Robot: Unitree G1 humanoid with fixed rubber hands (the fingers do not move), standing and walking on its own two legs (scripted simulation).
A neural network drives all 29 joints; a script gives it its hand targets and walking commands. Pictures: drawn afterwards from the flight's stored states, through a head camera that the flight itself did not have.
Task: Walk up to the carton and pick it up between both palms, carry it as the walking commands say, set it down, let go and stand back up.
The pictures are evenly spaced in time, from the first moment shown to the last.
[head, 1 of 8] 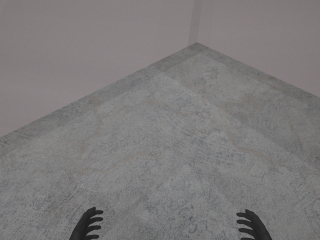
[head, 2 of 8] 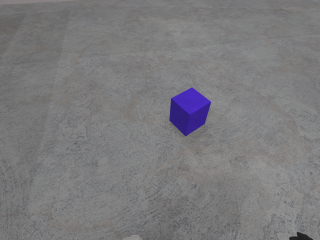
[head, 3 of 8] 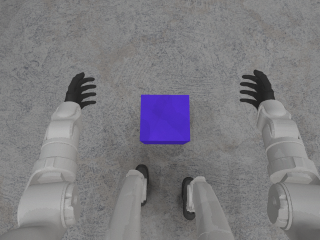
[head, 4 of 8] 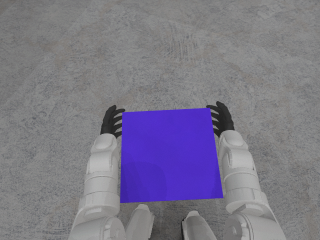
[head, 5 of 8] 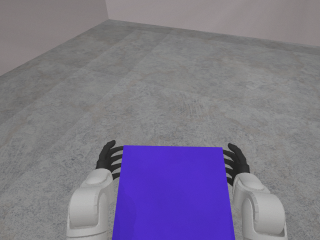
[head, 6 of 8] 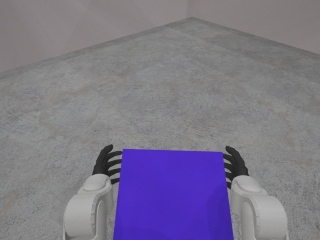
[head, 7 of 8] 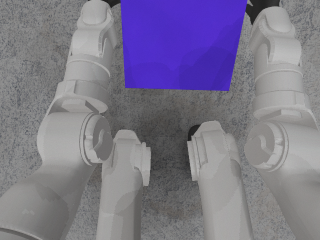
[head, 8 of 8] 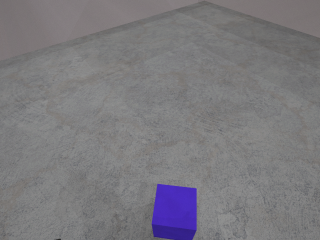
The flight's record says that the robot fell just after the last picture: no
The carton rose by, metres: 0.68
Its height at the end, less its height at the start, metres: +0.00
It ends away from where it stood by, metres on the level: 1.22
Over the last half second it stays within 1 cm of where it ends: yes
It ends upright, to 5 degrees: yes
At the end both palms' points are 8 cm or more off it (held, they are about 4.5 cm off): yes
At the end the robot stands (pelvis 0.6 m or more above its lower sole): yes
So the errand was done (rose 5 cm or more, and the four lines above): yes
